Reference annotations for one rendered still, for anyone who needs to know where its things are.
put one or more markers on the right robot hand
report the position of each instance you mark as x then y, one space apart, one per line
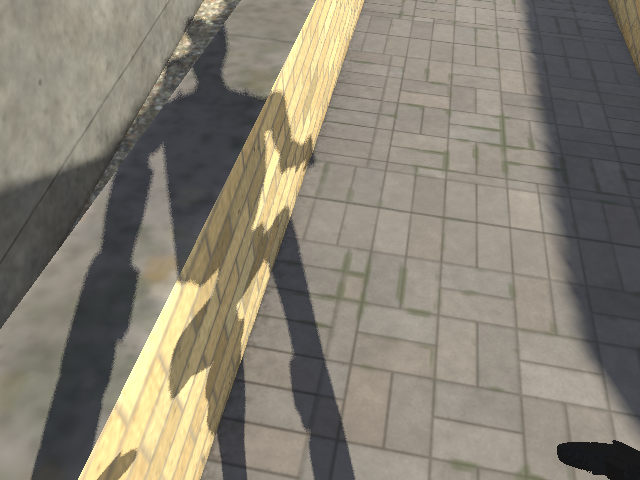
617 461

